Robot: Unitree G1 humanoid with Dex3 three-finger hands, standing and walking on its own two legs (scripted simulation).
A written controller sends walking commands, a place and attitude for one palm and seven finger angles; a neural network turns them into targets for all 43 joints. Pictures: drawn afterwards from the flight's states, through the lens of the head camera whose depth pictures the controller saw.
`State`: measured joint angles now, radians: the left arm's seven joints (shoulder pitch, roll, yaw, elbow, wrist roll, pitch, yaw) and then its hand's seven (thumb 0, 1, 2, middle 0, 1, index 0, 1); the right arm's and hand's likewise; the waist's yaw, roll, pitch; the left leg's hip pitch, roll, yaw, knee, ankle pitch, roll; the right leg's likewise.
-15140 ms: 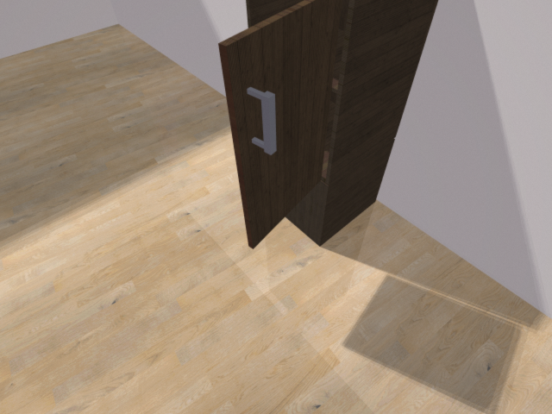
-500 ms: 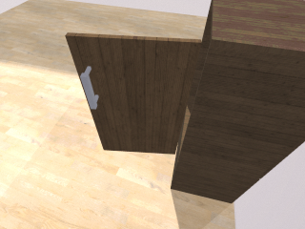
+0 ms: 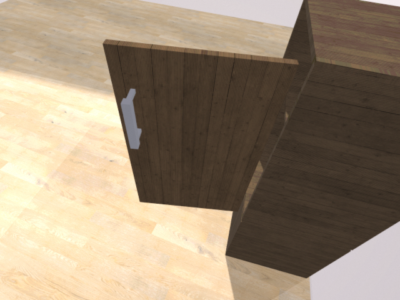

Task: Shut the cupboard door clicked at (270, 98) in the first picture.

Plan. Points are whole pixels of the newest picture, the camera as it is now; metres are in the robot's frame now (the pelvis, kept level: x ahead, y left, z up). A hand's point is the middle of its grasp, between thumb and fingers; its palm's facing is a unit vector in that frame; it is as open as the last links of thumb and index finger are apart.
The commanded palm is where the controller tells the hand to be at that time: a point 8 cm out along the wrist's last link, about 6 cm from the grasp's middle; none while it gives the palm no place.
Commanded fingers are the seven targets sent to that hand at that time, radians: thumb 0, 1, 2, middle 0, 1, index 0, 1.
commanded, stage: come to a stop and stand still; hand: left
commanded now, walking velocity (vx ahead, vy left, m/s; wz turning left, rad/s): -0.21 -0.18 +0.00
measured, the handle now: (133, 120) +0.45 +0.19 +0.10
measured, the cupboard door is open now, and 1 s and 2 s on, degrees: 100 100 100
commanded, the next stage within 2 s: look again from close up in 1.00 s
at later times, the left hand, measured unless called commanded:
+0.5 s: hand out of the picture +0.08 +0.14 -0.16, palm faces -0.01 -0.98 -0.21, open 7.4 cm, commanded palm none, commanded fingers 0.00 0.90 0.90 -0.20 -0.30 -0.20 -0.30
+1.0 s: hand out of the picture -0.01 +0.11 -0.16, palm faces +0.08 -0.98 -0.20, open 7.4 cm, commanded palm none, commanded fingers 0.00 0.90 0.90 -0.20 -0.30 -0.20 -0.30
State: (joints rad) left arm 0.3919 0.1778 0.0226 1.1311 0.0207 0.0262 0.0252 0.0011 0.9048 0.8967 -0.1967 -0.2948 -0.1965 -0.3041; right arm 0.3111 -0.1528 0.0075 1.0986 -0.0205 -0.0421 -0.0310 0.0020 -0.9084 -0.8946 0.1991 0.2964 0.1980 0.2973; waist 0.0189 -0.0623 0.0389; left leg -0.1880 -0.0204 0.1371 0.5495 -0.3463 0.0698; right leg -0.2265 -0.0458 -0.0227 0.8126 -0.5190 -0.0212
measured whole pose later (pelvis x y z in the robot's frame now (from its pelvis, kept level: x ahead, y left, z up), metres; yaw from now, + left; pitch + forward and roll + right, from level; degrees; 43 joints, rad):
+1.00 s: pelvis +0.01 -0.07 +0.01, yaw +3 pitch -1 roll +0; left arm 0.29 0.17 0.00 1.13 0.01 -0.01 0.02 0.00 0.91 0.90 -0.20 -0.29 -0.20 -0.30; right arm 0.27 -0.14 0.00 1.16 -0.01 -0.01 -0.03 0.00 -0.91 -0.89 0.20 0.30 0.20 0.30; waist 0.01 0.00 0.04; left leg -0.10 0.06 0.05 0.36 -0.24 -0.05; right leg -0.18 0.03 -0.08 0.38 -0.19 -0.06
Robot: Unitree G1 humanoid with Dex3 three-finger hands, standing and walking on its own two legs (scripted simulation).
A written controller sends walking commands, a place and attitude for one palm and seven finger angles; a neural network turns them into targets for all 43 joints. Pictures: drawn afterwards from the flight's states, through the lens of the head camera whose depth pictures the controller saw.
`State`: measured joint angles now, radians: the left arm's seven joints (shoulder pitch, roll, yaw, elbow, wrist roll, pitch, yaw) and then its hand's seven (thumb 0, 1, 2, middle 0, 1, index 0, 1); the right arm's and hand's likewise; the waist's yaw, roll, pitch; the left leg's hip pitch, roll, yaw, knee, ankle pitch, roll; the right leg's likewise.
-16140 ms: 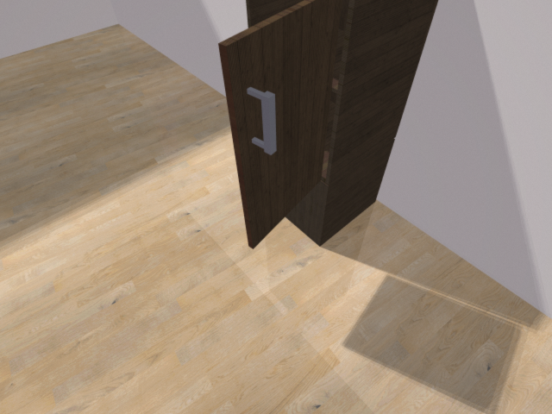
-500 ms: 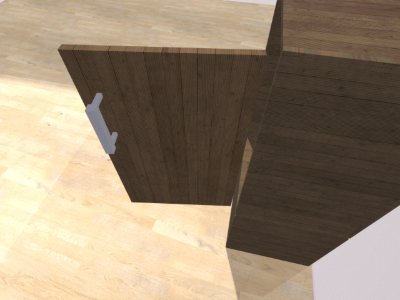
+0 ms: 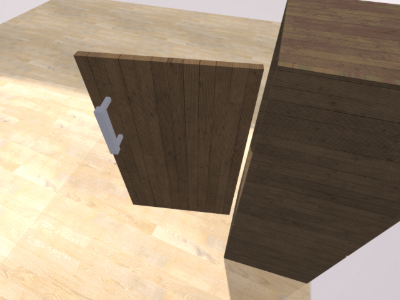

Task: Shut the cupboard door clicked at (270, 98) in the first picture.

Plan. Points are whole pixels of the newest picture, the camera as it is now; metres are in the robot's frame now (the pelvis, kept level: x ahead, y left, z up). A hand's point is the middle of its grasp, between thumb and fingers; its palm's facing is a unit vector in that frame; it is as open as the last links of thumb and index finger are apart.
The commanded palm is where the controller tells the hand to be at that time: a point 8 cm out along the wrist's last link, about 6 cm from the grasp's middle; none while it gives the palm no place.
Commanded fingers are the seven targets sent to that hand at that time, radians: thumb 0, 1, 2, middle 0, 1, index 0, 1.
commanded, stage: look again from close up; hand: left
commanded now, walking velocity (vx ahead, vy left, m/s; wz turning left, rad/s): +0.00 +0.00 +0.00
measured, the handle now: (111, 126) +0.46 +0.24 +0.08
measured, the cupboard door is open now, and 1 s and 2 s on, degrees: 100 100 100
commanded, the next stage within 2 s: raise the hand and make a fist in 0.60 s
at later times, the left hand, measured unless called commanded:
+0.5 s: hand out of the picture +0.02 +0.23 -0.17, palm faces +0.00 -0.97 -0.24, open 7.4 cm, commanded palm none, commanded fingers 0.00 0.90 0.90 -0.20 -0.30 -0.20 -0.30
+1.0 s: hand (100, 266) +0.18 +0.20 +0.00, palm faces -0.01 -1.00 -0.03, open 6.8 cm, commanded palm +0.11 +0.27 -0.05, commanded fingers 0.00 0.90 0.90 -0.47 -0.60 -0.47 -0.60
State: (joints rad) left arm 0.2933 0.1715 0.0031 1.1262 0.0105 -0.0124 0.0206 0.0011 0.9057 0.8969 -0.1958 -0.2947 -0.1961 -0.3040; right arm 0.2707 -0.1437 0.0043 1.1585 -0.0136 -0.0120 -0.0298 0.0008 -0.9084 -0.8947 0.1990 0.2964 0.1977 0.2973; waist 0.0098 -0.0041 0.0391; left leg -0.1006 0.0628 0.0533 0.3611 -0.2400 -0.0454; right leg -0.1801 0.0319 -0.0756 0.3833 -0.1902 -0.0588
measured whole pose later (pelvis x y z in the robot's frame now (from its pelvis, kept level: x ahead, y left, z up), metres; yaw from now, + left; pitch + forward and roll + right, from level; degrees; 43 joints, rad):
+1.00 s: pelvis -0.03 +0.03 -0.06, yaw +1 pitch +8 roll +1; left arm 0.37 0.18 0.14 0.15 -0.24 -0.56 -0.28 0.00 0.91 0.90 -0.30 -0.42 -0.30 -0.43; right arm 0.19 -0.27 -0.07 0.61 0.01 -0.33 0.01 0.01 -0.91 -0.89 0.20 0.30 0.20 0.30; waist -0.03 -0.04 -0.11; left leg -0.59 0.00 0.05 0.91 -0.45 0.00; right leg -0.67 -0.05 -0.05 0.93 -0.39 -0.02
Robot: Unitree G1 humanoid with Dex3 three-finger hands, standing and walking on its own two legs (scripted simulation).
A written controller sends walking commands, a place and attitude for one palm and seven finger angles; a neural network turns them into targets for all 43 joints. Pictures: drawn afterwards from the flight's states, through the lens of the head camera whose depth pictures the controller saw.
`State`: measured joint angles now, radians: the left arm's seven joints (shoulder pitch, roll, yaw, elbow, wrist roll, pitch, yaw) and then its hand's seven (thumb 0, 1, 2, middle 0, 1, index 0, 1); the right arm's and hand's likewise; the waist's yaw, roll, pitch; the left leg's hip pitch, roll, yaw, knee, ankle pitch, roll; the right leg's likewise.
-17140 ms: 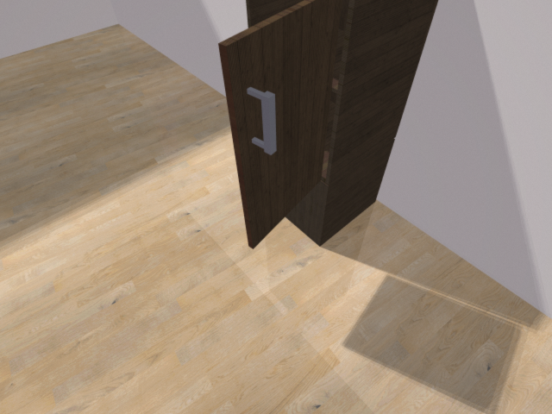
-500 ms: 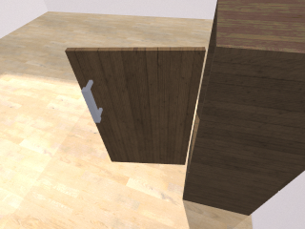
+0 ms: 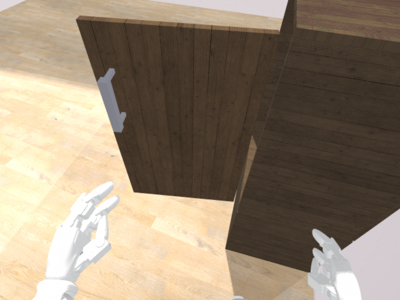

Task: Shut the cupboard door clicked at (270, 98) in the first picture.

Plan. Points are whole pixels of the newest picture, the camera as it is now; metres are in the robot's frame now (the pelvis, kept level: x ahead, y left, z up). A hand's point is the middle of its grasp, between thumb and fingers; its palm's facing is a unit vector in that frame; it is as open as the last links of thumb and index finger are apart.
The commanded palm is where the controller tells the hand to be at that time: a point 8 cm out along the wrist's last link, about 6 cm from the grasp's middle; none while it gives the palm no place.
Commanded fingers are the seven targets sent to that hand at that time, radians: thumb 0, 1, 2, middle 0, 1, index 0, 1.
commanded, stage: raise the hand and make a fist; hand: left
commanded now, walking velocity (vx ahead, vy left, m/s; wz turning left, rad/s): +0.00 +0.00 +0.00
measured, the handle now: (114, 101) +0.49 +0.21 +0.14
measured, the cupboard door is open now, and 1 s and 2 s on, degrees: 100 100 100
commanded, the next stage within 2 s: bring the fist close to the handle in 1.62 s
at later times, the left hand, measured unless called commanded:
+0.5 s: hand (89, 246) +0.21 +0.20 +0.05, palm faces -0.06 -1.00 -0.04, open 4.3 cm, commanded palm +0.17 +0.25 +0.06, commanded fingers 0.00 0.90 0.90 -0.93 -1.10 -0.93 -1.10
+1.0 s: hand (71, 221) +0.22 +0.22 +0.11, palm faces -0.03 -1.00 -0.06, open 3.0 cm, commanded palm +0.20 +0.27 +0.12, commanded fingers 0.00 0.90 0.90 -1.30 -1.50 -1.30 -1.50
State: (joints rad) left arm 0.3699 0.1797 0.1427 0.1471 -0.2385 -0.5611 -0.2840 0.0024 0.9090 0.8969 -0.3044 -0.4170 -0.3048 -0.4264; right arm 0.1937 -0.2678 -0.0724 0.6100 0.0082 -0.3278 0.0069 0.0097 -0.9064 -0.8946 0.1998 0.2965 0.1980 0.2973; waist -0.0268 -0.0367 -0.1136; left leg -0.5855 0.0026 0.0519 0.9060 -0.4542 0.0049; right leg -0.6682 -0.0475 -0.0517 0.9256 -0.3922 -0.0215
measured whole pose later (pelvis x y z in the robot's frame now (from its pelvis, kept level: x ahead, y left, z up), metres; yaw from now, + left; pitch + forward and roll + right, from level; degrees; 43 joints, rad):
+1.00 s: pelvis +0.02 +0.03 +0.01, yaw +2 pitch +4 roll -2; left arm 0.38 0.27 0.16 -0.20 -0.28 -0.14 -0.29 0.01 0.90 0.90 -1.21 -1.40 -1.21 -1.41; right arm 0.24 -0.23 0.07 0.50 0.04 -0.27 -0.05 0.01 -0.90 -0.89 0.20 0.30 0.20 0.30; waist 0.03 0.03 -0.07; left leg -0.47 0.00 0.01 0.85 -0.46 0.03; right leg -0.49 -0.04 -0.09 0.78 -0.36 0.01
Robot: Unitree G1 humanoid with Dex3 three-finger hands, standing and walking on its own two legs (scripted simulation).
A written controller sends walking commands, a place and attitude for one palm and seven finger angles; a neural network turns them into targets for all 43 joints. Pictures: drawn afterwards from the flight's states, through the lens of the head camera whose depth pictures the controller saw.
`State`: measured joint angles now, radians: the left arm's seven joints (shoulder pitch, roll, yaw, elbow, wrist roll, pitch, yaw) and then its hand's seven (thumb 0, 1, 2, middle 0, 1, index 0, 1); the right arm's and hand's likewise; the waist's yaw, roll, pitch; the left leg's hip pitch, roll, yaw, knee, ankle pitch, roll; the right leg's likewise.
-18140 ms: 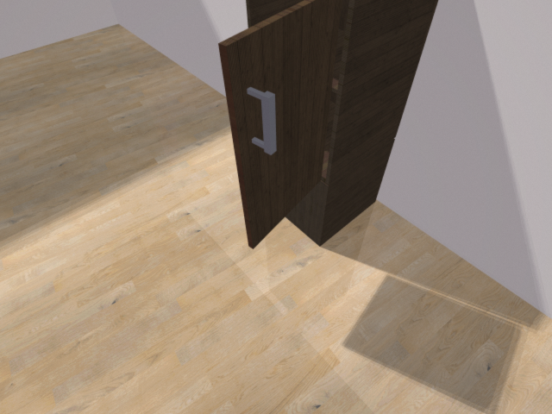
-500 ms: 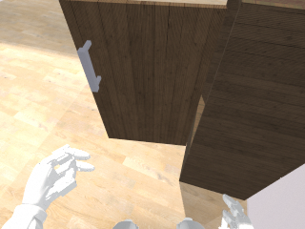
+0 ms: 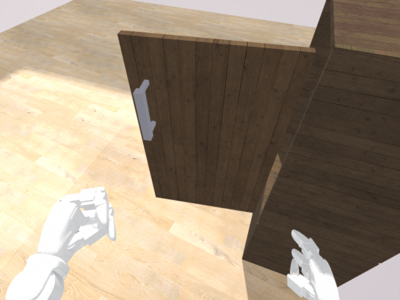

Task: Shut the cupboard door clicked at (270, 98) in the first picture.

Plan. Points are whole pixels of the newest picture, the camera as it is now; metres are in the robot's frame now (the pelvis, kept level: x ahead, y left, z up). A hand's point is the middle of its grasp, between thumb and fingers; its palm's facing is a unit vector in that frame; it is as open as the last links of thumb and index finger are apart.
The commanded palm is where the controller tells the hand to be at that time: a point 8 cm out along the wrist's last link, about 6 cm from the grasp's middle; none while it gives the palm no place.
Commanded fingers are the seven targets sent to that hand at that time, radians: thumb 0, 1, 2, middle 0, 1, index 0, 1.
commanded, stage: raise the hand and make a fist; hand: left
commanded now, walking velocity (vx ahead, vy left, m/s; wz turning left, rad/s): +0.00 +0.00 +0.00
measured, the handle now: (146, 111) +0.48 +0.17 +0.12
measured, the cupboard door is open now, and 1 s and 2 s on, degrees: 100 100 100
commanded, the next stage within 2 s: bring the fist close to the handle in 0.62 s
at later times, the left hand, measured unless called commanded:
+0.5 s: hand (111, 212) +0.23 +0.17 +0.12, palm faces -0.05 -1.00 -0.06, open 3.1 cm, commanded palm +0.20 +0.22 +0.13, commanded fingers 0.00 0.90 0.90 -1.30 -1.50 -1.30 -1.50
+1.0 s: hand (119, 195) +0.26 +0.17 +0.13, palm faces -0.05 -1.00 -0.07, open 3.1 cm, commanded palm +0.24 +0.21 +0.13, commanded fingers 0.00 0.90 0.90 -1.30 -1.50 -1.30 -1.50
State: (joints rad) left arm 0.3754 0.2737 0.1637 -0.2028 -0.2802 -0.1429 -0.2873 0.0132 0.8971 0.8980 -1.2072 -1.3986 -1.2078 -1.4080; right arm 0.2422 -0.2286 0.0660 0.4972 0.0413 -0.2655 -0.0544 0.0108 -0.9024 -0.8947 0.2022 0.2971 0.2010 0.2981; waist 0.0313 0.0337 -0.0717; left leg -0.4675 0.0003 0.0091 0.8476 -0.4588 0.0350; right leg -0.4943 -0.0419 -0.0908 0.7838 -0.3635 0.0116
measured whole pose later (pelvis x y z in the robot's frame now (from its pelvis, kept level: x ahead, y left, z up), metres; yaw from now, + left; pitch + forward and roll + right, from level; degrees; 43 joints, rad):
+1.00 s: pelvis +0.00 -0.03 +0.02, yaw +0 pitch +1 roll +0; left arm 0.13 0.29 0.20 0.02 -0.29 -0.11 -0.30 0.01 0.90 0.90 -1.30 -1.50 -1.30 -1.50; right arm 0.24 -0.26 0.05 0.63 0.06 -0.33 -0.09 0.01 -0.90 -0.89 0.20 0.30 0.20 0.30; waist 0.02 0.05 -0.03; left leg -0.33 0.01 0.01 0.69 -0.38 0.00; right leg -0.38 -0.03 -0.09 0.67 -0.31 -0.02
